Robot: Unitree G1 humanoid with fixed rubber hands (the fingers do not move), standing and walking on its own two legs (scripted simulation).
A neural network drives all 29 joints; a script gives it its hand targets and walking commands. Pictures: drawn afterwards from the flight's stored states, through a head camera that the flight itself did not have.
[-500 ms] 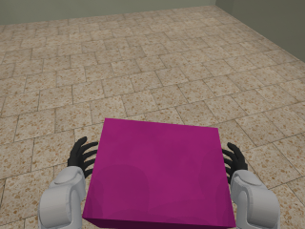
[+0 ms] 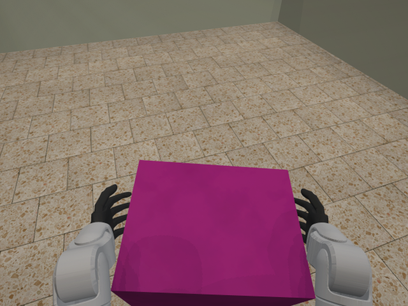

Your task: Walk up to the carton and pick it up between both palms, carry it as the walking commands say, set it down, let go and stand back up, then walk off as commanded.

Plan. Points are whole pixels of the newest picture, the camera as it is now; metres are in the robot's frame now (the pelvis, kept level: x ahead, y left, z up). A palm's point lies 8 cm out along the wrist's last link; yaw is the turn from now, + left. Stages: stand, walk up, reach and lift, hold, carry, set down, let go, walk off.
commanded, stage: carry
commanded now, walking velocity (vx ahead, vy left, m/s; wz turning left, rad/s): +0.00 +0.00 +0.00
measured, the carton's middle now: (208, 241) +0.27 -0.01 +0.00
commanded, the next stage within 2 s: none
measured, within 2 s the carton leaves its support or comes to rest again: neither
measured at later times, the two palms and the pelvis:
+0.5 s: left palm (83, 231) +0.24 +0.21 +0.08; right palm (294, 222) +0.26 -0.16 +0.08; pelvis +0.00 +0.02 +0.00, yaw +1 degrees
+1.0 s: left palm (68, 230) +0.25 +0.23 +0.08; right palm (278, 219) +0.27 -0.13 +0.08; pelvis +0.00 +0.05 +0.00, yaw +1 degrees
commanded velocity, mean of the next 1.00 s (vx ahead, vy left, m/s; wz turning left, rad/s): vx -0.03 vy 0.02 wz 0.00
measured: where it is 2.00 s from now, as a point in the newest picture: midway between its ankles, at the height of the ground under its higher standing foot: outside the picture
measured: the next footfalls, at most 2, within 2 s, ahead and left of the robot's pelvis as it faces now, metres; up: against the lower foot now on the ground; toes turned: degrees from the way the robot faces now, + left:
right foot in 1.42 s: -0.02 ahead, -0.06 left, +0.00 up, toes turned -7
left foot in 1.70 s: -0.11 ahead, +0.29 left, +0.00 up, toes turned +8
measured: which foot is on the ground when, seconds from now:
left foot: down 0.00-1.00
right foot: down 0.00-1.00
